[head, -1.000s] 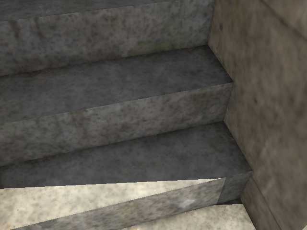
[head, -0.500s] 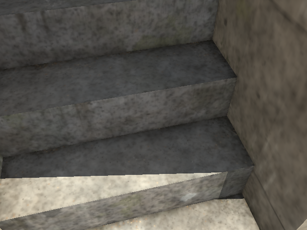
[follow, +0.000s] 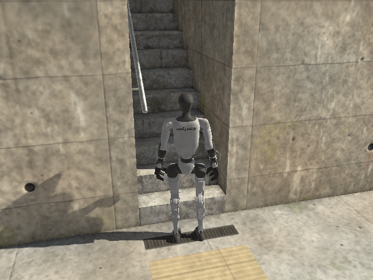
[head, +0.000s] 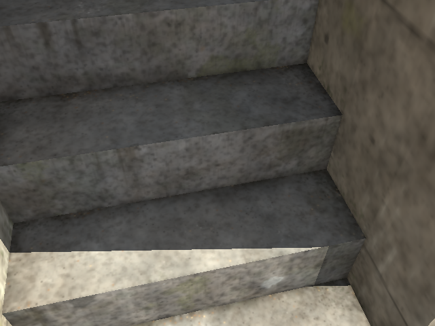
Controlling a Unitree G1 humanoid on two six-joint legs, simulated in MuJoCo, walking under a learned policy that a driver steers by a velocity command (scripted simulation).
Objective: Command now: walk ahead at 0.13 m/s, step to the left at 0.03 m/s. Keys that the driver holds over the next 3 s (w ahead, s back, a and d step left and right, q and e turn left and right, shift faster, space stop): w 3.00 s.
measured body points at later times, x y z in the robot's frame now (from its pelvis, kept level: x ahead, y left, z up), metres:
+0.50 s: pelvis +0.01 +0.01 +0.00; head +0.01 +0.01 +0.45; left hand +0.08 +0.24 -0.15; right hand +0.10 -0.24 -0.14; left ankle -0.02 +0.09 -0.75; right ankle +0.01 -0.13 -0.75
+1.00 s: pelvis +0.01 +0.01 +0.00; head +0.01 +0.01 +0.45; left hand +0.10 +0.24 -0.15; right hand +0.11 -0.24 -0.14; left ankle -0.02 +0.09 -0.75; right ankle +0.01 -0.13 -0.75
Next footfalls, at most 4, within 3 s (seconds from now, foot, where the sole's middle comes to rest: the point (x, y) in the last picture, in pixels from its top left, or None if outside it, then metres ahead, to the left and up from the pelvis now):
none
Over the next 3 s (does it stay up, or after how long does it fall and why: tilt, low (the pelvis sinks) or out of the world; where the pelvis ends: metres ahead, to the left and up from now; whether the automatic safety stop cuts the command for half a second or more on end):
stays up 0.01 0.00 0.00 its command is cut before an obstacle from the start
